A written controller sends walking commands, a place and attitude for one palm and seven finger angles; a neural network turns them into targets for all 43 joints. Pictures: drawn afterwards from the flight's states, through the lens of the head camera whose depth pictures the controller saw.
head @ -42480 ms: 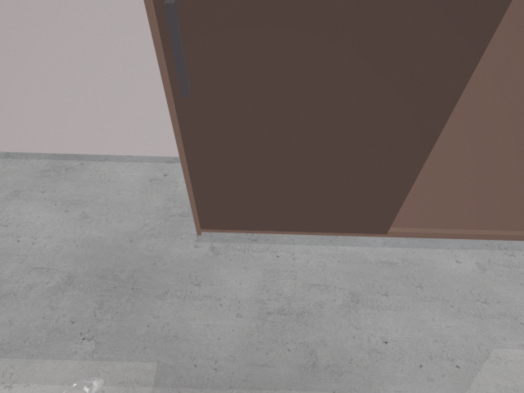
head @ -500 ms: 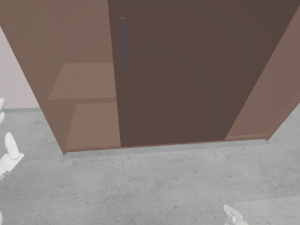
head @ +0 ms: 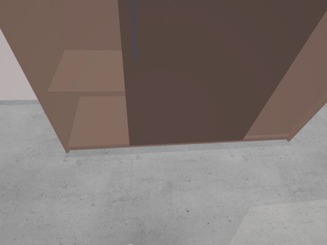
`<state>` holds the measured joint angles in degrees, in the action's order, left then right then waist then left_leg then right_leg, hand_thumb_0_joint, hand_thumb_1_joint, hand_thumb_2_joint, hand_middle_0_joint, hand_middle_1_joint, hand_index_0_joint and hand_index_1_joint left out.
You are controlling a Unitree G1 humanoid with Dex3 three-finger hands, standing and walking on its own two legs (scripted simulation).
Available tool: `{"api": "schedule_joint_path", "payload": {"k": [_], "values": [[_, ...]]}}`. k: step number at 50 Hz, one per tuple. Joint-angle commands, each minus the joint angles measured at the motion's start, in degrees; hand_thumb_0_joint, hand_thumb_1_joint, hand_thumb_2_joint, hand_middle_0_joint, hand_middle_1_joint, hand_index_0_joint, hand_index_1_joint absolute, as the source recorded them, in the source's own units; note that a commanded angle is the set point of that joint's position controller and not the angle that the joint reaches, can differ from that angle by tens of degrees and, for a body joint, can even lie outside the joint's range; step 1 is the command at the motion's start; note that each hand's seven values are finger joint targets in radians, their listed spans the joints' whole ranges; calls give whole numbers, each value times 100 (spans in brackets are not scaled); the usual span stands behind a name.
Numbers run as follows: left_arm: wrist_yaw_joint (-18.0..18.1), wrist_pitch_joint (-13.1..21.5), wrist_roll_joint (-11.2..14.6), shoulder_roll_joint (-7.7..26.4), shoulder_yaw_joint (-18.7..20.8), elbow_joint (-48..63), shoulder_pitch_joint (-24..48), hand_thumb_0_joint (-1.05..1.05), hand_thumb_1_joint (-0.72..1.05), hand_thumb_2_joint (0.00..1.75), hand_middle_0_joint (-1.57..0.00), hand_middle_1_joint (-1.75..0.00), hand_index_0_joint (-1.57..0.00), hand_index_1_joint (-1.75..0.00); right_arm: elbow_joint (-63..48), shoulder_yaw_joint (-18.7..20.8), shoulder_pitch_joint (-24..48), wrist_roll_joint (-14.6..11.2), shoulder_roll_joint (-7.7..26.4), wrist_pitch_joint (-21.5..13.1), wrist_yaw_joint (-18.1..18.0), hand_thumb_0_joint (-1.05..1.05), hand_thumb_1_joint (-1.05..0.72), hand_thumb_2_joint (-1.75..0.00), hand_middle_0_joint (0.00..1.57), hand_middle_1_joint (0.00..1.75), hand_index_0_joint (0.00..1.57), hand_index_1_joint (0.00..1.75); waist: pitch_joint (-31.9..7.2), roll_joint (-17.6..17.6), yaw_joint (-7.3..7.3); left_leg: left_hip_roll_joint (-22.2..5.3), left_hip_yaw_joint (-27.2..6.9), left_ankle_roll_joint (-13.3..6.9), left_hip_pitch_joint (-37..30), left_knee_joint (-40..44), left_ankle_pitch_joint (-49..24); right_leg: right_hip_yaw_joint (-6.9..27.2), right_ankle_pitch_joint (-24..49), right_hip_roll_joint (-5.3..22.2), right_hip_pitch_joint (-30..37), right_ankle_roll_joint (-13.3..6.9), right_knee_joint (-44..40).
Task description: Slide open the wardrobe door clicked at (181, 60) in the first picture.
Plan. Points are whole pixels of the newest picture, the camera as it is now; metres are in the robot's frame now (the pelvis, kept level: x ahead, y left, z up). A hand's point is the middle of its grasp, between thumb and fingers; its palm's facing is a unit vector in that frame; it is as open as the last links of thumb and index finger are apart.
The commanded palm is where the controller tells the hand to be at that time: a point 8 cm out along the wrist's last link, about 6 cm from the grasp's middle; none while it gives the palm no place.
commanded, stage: let the arm hang, fingers relaxed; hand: left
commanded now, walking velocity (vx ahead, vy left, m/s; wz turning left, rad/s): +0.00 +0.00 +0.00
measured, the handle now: (134, 30) +0.83 +0.15 +0.12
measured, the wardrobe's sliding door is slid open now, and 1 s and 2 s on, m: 0.42 0.42 0.42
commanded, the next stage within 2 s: look to check the result in 0.78 s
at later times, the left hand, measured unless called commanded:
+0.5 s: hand out of the picture +0.05 +0.26 -0.14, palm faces -0.02 -0.93 -0.37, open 7.4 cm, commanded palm none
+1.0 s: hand out of the picture +0.12 +0.22 -0.15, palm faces -0.07 -0.95 -0.29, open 7.3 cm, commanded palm none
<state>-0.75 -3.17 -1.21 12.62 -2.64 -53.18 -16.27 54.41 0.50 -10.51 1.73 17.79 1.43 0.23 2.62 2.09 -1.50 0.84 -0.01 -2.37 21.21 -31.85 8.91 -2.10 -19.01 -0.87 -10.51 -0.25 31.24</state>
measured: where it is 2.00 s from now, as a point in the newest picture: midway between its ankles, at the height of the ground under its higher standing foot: outside the picture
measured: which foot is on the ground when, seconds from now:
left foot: down 0.00-1.00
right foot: down 0.00-1.00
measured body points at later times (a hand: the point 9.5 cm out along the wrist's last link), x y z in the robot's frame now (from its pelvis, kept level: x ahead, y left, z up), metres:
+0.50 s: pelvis +0.02 +0.00 +0.01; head +0.02 +0.00 +0.46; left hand +0.05 +0.31 -0.12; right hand +0.09 -0.26 -0.13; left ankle +0.09 +0.09 -0.73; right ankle -0.02 -0.12 -0.73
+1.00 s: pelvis +0.05 -0.01 +0.02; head +0.07 +0.00 +0.47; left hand +0.12 +0.27 -0.13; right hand +0.11 -0.31 -0.11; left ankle +0.09 +0.09 -0.73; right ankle -0.02 -0.12 -0.73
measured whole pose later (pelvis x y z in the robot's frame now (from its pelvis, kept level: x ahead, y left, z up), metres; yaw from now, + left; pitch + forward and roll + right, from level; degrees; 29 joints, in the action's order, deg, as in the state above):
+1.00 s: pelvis +0.05 -0.01 +0.02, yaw -2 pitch -1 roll +0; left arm 0.3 0.7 -0.6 18.1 -0.2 -64.2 -7.1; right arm 65.4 0.3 -5.6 1.0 18.7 -0.1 -0.4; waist 3.7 1.5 -0.8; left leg 1.2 1.6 -1.6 11.5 -19.3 6.8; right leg -0.2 -15.1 -0.4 -0.7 -0.5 16.8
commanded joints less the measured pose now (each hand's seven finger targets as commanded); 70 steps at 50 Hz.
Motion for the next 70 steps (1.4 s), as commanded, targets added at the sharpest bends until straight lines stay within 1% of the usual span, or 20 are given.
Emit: {"api": "schedule_joint_path", "payload": {"k": [1,2,5,6,9,13,18,20,23,31,33,40,41,49,51,54,59,65,66,70], "values": [[130,357,23,1406,506,-72,65,0,90,90,-20,-30,-20,-30,-90,180,293,-55,948,-193,-117,0,-90,-90,20,30,20,30,-368,-1281,243,-753,-1232,-120,-411,1401,866,585,-78,457,57,-266,-911],[124,369,31,1329,515,-253,0,0,90,90,-20,-30,-20,-30,15,178,244,-66,919,-218,-138,0,-90,-90,20,30,20,30,-496,-1217,243,-747,-1185,-115,-431,1425,796,587,58,492,251,-268,-956],[133,393,44,1181,502,-645,-71,0,90,90,-20,-30,-20,-30,302,182,101,-92,842,-237,-187,0,-90,-90,20,30,20,30,-532,-1158,197,-705,-1055,-82,-761,1370,530,595,220,564,240,-290,-1172],[139,401,39,1164,498,-713,-82,0,90,90,-20,-30,-20,-30,335,190,28,-103,850,-227,-197,0,-90,-90,20,30,20,30,-490,-846,182,-718,-1030,-81,-856,1303,359,565,248,558,206,-283,-1256],[153,389,45,1096,475,-925,-9,0,90,90,-20,-30,-20,-30,514,212,-31,-99,835,-202,-219,0,-90,-90,20,30,20,30,-293,-742,133,-732,-1000,-64,-970,1385,436,552,118,589,56,-278,-1388],[157,369,33,1167,463,-1046,28,0,90,90,-20,-30,-20,-30,596,237,14,-89,891,-163,-202,0,-90,-90,20,30,20,30,-81,-534,146,-751,-1059,-65,-861,1611,870,537,-70,560,27,-270,-1441],[161,399,29,1334,443,-1054,236,0,90,90,-20,-30,-20,-30,663,259,147,-80,942,-157,-154,0,-90,-90,20,30,20,30,-89,-124,126,-728,-975,-53,-1019,1638,735,576,-122,616,-57,-267,-1538],[161,411,25,1416,435,-1030,351,0,90,90,-20,-30,-20,-30,684,266,263,-82,967,-158,-131,0,-90,-90,20,30,20,30,6,-65,124,-716,-936,-44,-1051,1646,643,585,-99,646,-127,-254,-1590],[159,439,28,1518,437,-972,502,0,90,90,-20,-30,-20,-30,700,252,373,-79,984,-174,-100,0,-90,-90,20,30,20,30,-69,3,119,-703,-870,-31,-1188,1601,312,601,13,694,-113,-238,-1628],[156,497,26,1694,464,-840,806,0,90,90,-20,-30,-20,-30,726,221,641,-92,1099,-241,-69,0,-90,-90,20,30,20,30,-284,-54,132,-731,-769,-5,-1406,1499,-574,622,659,777,152,-193,-1660],[160,505,34,1688,467,-830,878,0,90,90,-20,-30,-20,-30,731,211,696,-85,1099,-257,-71,0,-90,-90,20,30,20,30,-322,-168,121,-736,-761,7,-1469,1495,-735,642,812,797,217,-191,-1662],[158,493,43,1703,479,-809,969,0,90,90,-20,-30,-20,-30,724,180,782,-90,1180,-270,-91,0,-90,-90,20,30,20,30,-341,-377,118,-756,-715,38,-1545,1506,-895,648,966,801,360,-187,-1709],[160,498,39,1722,491,-806,942,0,90,90,-20,-30,-20,-30,717,171,759,-102,1179,-270,-96,0,-90,-90,20,30,20,30,-386,-272,133,-767,-707,29,-1559,1473,-973,644,1034,798,419,-183,-1733],[189,488,63,1657,489,-845,927,0,90,90,-20,-30,-20,-30,751,154,687,-103,1156,-281,-137,0,-90,-90,20,30,20,30,-607,-364,117,-795,-617,37,-1746,1320,-1494,632,1657,843,654,-181,-1679],[198,494,58,1648,494,-838,867,0,90,90,-20,-30,-20,-30,741,152,672,-116,1149,-275,-145,0,-90,-90,20,30,20,30,-625,-227,123,-793,-594,27,-1794,1264,-1585,609,1844,842,676,-172,-1682],[204,480,67,1628,472,-859,900,0,90,90,-20,-30,-20,-30,757,152,677,-112,1125,-253,-143,0,-90,-90,20,30,20,30,-470,-219,112,-786,-577,46,-1728,1309,-1386,613,1745,843,621,-169,-1712],[234,499,65,1608,476,-849,860,0,90,90,-20,-30,-20,-30,768,163,610,-113,1073,-256,-153,0,-90,-90,20,30,20,30,-639,-108,106,-789,-511,37,-1810,1212,-1693,587,2299,868,783,-157,-1628],[234,481,65,1559,461,-861,839,0,90,90,-20,-30,-20,-30,776,162,660,-107,1027,-231,-151,0,-90,-90,20,30,20,30,-395,-170,107,-780,-516,49,-1770,1292,-1430,619,1943,834,630,-156,-1708],[234,491,54,1565,476,-853,795,0,90,90,-20,-30,-20,-30,760,160,623,-113,1015,-236,-150,0,-90,-90,20,30,20,30,-508,-115,115,-780,-519,39,-1808,1259,-1509,611,2019,832,703,-152,-1699],[234,490,65,1536,462,-859,810,0,90,90,-20,-30,-20,-30,778,158,656,-103,1005,-235,-152,0,-90,-90,20,30,20,30,-430,-123,110,-784,-501,51,-1813,1299,-1425,620,1985,843,656,-150,-1725]]}}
